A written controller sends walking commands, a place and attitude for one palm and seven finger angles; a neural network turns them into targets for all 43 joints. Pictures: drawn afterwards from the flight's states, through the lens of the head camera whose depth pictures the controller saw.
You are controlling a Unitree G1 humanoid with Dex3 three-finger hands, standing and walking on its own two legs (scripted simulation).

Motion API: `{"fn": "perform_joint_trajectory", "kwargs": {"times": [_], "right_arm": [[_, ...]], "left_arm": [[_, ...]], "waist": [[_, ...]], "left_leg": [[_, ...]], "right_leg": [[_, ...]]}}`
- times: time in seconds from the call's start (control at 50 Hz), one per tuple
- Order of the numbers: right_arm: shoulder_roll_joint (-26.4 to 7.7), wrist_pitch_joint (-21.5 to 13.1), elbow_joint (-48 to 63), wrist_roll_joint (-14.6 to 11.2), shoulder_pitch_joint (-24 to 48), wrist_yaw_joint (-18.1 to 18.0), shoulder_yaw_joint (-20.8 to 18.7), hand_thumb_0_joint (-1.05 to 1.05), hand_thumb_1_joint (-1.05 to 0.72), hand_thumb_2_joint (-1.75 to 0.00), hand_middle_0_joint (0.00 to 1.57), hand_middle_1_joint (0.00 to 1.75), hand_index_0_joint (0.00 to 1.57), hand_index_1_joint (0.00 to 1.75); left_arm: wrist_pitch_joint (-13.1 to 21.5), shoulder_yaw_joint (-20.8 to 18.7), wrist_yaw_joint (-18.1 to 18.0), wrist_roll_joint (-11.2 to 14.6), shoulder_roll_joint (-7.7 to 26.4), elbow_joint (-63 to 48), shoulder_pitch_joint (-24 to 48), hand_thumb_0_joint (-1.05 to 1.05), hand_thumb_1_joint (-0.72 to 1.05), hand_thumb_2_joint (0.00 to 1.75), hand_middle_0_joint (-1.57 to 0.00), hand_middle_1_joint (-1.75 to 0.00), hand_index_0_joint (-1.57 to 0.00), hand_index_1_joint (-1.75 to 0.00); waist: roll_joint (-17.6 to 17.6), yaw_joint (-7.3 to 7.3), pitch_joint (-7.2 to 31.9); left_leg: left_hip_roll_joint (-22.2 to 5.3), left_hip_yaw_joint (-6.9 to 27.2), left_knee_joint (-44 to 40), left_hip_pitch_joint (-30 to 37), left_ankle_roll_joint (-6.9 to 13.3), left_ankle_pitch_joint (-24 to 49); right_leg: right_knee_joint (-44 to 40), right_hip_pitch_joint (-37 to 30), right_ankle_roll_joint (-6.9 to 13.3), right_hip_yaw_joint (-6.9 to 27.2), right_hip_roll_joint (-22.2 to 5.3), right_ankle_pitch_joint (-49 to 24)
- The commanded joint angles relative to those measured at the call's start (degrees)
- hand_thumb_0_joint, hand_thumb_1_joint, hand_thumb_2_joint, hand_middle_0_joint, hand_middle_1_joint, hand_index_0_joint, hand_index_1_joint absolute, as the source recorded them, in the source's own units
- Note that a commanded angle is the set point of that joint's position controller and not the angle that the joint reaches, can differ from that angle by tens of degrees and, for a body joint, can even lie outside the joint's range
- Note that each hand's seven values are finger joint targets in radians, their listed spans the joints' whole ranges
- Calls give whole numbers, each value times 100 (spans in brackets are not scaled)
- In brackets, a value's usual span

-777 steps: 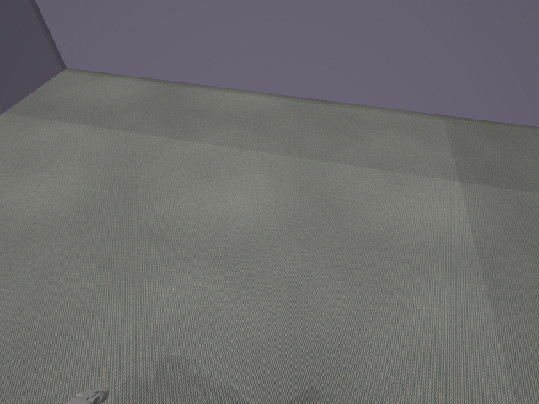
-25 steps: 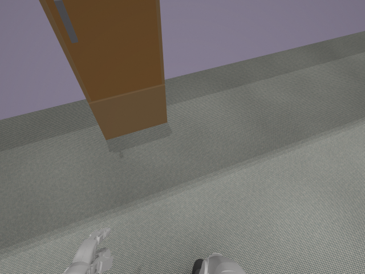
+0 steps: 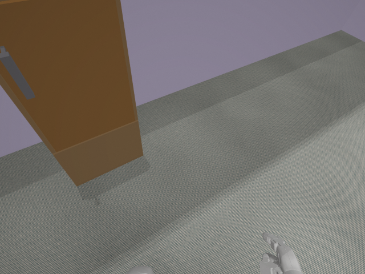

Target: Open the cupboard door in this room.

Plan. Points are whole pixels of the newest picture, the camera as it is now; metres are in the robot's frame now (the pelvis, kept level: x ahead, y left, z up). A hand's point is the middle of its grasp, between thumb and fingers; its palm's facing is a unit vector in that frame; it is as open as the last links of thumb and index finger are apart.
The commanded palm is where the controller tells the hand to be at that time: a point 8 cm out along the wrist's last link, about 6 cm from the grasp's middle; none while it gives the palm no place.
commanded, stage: turn to face it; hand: left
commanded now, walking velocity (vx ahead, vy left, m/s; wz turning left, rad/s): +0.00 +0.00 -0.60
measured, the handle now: (17, 73) +0.55 +0.58 +0.04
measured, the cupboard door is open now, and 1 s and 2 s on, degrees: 0 0 0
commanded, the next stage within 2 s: take the last steps up to it in 1.44 s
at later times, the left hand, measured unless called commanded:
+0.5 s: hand (142, 237) +0.21 +0.13 -0.13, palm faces -0.07 -0.98 -0.20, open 7.4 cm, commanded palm none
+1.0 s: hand out of the picture +0.03 +0.25 -0.15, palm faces +0.32 -0.90 -0.29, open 7.4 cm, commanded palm none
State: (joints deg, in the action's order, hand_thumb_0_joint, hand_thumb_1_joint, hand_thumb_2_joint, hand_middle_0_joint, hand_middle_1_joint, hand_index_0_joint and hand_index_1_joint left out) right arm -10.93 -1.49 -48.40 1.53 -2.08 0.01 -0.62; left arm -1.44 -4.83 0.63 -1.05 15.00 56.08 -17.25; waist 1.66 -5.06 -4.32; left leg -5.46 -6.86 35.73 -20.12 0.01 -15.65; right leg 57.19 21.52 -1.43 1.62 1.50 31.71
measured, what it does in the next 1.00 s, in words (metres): steps on the spot, turning left: right foot, then left foot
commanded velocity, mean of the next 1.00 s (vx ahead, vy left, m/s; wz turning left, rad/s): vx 0.00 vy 0.00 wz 0.52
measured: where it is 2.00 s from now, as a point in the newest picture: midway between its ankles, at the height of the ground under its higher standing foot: outside the picture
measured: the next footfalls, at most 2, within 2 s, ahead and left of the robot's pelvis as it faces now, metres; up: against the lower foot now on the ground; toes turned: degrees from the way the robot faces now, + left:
right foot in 0.32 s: +0.10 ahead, -0.14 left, +0.00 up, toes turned -11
left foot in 0.70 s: +0.10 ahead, +0.13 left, +0.00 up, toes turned +17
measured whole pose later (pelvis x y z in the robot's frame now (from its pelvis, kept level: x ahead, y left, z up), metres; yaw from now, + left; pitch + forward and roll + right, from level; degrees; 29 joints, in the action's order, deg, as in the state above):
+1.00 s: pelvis +0.03 +0.01 +0.01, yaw +17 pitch +1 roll -1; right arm -13.7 2.0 -51.9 1.5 -9.8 0.7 -3.8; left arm -3.4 -4.5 -0.8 -1.2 15.6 53.9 -11.1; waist -0.2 0.5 -3.2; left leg 1.0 -0.4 28.0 -19.8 2.4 -9.1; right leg 56.5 25.6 -4.9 -1.5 -4.1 23.2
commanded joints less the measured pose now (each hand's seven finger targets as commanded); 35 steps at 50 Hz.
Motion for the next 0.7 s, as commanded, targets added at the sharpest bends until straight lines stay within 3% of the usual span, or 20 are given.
{"fn": "perform_joint_trajectory", "kwargs": {"times": [0.0,0.04,0.08,0.14,0.2,0.24,0.26,0.28,0.3,0.32,0.34,0.36,0.4,0.46,0.52,0.6,0.62,0.64,0.66,0.68], "right_arm": [[-1025,-27,98,8,-862,-123,-327,0,-90,-90,20,30,20,30],[-997,-51,34,-24,-924,-132,-341,0,-90,-90,20,30,20,30],[-974,-62,-83,-24,-1099,-130,-356,0,-90,-90,20,30,20,30],[-880,-60,-356,7,-1446,-113,-337,0,-90,-90,20,30,20,30],[-867,-46,-604,25,-1561,-98,-353,0,-90,-90,20,30,20,30],[-846,-37,-796,-8,-1659,-98,-337,0,-90,-90,20,30,20,30],[-797,-35,-865,-38,-1683,-96,-315,0,-90,-90,20,30,20,30],[-624,-43,-911,-81,-1755,-70,-288,0,-90,-90,20,30,20,30],[-344,-28,-885,-116,-1867,-44,-217,0,-90,-90,20,30,20,30],[-188,81,-786,-152,-1673,-55,-174,0,-90,-90,20,30,20,30],[-324,227,-716,-145,-1490,-103,-219,0,-90,-90,20,30,20,30],[-388,279,-776,-132,-1448,-112,-255,0,-90,-90,20,30,20,30],[-357,334,-900,-124,-1629,-58,-306,0,-90,-90,20,30,20,30],[-307,416,-906,-96,-1815,13,-357,0,-90,-90,20,30,20,30],[-253,427,-743,-73,-1685,60,-384,0,-90,-90,20,30,20,30],[-292,354,-467,-66,-1520,101,-413,0,-90,-90,20,30,20,30],[-353,341,-447,-57,-1603,100,-435,0,-90,-90,20,30,20,30],[-482,307,-457,-49,-1813,111,-464,0,-90,-90,20,30,20,30],[-875,255,-451,-23,-2022,114,-549,0,-90,-90,20,30,20,30],[-1503,220,-361,13,-2212,83,-692,0,-90,-90,20,30,20,30]], "left_arm": [[87,-108,103,2,312,-667,318,0,90,90,-20,-30,-20,-30],[18,-80,127,17,228,-677,315,0,90,90,-20,-30,-20,-30],[-34,-51,124,5,128,-704,414,0,90,90,-20,-30,-20,-30],[5,58,44,-11,-56,-649,710,0,90,90,-20,-30,-20,-30],[98,200,-46,-13,-191,-480,778,0,90,90,-20,-30,-20,-30],[209,241,-89,-3,-86,-308,725,0,90,90,-20,-30,-20,-30],[262,240,-106,2,5,-188,534,0,90,90,-20,-30,-20,-30],[308,206,-155,4,265,-62,292,0,90,90,-20,-30,-20,-30],[347,160,-225,-19,622,52,112,0,90,90,-20,-30,-20,-30],[360,98,-241,13,863,116,-122,0,90,90,-20,-30,-20,-30],[334,34,-256,26,953,94,-95,0,90,90,-20,-30,-20,-30],[294,51,-270,12,848,29,176,0,90,90,-20,-30,-20,-30],[232,88,-297,2,686,-176,667,0,90,90,-20,-30,-20,-30],[216,72,-304,-10,570,-367,975,0,90,90,-20,-30,-20,-30],[184,7,-297,-41,583,-443,1051,0,90,90,-20,-30,-20,-30],[128,-102,-290,-60,667,-511,999,0,90,90,-20,-30,-20,-30],[101,-107,-275,-33,679,-534,982,0,90,90,-20,-30,-20,-30],[61,-100,-258,-1,609,-544,1003,0,90,90,-20,-30,-20,-30],[-4,-81,-226,34,387,-663,905,0,90,90,-20,-30,-20,-30],[-37,-8,-189,59,17,-925,991,0,90,90,-20,-30,-20,-30]], "waist": [[-1113,525,488],[-1085,506,638],[-1101,533,675],[-1138,670,577],[-1276,686,688],[-1097,579,740],[-961,451,851],[-610,364,1046],[205,323,1321],[889,163,1307],[1554,70,1228],[1257,148,893],[759,402,616],[748,608,398],[966,611,205],[981,605,317],[847,663,395],[338,799,512],[-929,896,552],[-2449,1029,424]], "left_leg": [[-1709,997,-1579,1396,594,2833],[-1549,464,-1494,1491,561,3309],[-1485,200,-1478,1646,582,3595],[-1355,182,-1458,1420,686,4005],[-1215,232,-1250,1494,692,4112],[-1042,478,-1082,1424,528,3822],[-880,457,-884,1356,320,3470],[-703,300,-605,851,72,2727],[-367,-12,-93,-115,-186,1221],[55,38,689,-534,-318,-1587],[54,331,1504,-575,-298,-2225],[97,518,2117,-746,-287,-2111],[105,544,2704,-908,-316,-1618],[62,393,2731,-666,-381,-1163],[21,187,2215,-527,-404,-1069],[2,5,946,-198,-331,-752],[68,-116,481,154,-316,-326],[82,-71,-238,657,-269,232],[-479,1007,-1034,1015,21,903],[-1804,2889,-1787,1185,704,2140]], "right_leg": [[1436,1318,-185,-198,-551,-481],[1228,1140,-225,-349,-588,-729],[930,1162,-257,-405,-590,-924],[-106,687,-191,-501,-552,-1031],[-1458,59,-107,-692,-408,-1166],[-2724,-630,-65,-788,-365,-1818],[-3429,-1094,-72,-839,-421,-2503],[-3439,-1924,6,-524,-887,-3597],[-3039,-2906,299,113,-1866,-5570],[-3074,-2956,866,410,-2692,-6954],[-3218,-2477,1169,479,-2806,-7087],[-3221,-2223,1236,334,-2703,-6887],[-3238,-1953,1030,-244,-2412,-6047],[-3512,-1206,816,-740,-2269,-4652],[-3589,-850,780,-942,-2297,-3709],[-3113,-873,644,-1032,-2384,-3269],[-2873,-737,536,-1129,-2330,-2968],[-2332,-519,345,-1279,-2164,-2518],[-1302,157,13,-1465,-1631,-1380],[68,1282,-388,-1377,-893,796]]}}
